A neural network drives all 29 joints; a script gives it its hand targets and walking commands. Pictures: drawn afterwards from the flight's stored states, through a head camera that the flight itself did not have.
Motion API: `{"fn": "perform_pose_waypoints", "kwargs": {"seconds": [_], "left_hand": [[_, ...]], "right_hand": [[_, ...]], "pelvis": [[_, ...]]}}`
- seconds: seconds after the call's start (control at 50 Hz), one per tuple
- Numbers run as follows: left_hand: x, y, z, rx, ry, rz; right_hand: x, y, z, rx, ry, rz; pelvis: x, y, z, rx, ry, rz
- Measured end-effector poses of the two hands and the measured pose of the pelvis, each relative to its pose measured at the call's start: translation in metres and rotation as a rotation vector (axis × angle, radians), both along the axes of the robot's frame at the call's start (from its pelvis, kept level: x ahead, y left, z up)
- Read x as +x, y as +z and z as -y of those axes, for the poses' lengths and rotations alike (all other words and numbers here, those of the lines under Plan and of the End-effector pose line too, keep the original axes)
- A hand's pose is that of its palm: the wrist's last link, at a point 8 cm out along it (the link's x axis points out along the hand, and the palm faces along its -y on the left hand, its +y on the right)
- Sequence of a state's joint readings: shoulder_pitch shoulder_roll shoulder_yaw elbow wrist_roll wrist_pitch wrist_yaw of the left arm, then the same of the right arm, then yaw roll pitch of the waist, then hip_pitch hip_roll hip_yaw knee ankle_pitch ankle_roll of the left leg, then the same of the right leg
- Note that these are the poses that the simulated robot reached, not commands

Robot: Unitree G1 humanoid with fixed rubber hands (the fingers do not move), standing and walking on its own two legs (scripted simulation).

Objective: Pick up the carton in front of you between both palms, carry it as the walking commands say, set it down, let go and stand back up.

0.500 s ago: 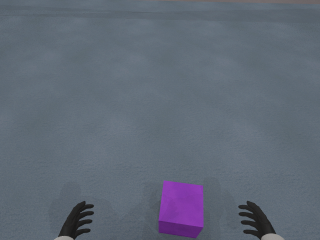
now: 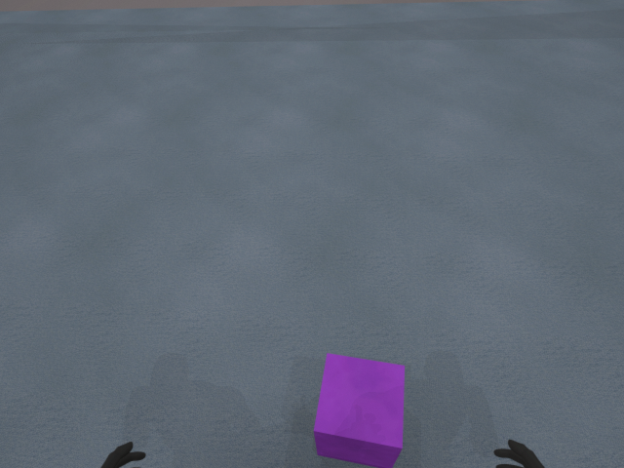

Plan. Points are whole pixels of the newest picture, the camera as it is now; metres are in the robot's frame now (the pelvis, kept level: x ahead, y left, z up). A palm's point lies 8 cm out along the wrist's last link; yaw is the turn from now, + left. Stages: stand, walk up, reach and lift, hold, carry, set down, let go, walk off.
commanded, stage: stand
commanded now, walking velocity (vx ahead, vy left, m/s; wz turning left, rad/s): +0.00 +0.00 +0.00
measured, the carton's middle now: (359, 412) +0.39 -0.09 -0.64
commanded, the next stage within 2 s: none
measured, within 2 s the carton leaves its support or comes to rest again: neither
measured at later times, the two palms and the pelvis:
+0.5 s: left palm out of the picture +0.08 +0.28 -0.09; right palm out of the picture +0.07 -0.29 -0.11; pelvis -0.01 -0.01 +0.00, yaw +0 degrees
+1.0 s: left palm out of the picture +0.06 +0.29 -0.09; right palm out of the picture +0.05 -0.30 -0.11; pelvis -0.02 +0.00 +0.01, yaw +0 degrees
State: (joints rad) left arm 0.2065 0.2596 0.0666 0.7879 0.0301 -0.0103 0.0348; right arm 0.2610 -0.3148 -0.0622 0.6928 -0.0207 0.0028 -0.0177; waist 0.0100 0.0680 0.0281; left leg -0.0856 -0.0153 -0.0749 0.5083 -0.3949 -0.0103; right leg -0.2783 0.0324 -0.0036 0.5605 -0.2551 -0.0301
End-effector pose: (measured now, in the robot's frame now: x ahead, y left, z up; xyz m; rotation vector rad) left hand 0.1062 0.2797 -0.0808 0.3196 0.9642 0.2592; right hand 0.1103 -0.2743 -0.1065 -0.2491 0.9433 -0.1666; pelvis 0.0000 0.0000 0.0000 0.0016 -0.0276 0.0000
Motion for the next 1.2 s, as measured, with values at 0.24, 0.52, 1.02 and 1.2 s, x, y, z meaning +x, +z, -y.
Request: {"fn": "perform_pose_waypoints", "kwargs": {"seconds": [0.24,0.52,1.02,1.2], "left_hand": [[-0.01,-0.007,0.009,-0.021,0.009,-0.027],[-0.025,-0.007,0.0,-0.019,0.019,-0.057],[-0.043,-0.011,-0.009,-0.02,0.031,-0.118],[-0.044,-0.011,-0.011,-0.019,0.031,-0.131]], "right_hand": [[-0.024,-0.002,0.015,-0.032,-0.009,-0.064],[-0.045,-0.002,0.02,-0.048,-0.013,-0.106],[-0.062,-0.001,0.024,-0.062,-0.033,-0.152],[-0.065,0.0,0.025,-0.067,-0.04,-0.166]], "pelvis": [[-0.006,0.002,0.008,0.001,0.006,0.014],[-0.015,0.004,0.008,0.003,0.006,0.026],[-0.022,0.008,0.004,0.005,-0.001,0.033],[-0.022,0.009,0.004,0.005,-0.003,0.031]]}}
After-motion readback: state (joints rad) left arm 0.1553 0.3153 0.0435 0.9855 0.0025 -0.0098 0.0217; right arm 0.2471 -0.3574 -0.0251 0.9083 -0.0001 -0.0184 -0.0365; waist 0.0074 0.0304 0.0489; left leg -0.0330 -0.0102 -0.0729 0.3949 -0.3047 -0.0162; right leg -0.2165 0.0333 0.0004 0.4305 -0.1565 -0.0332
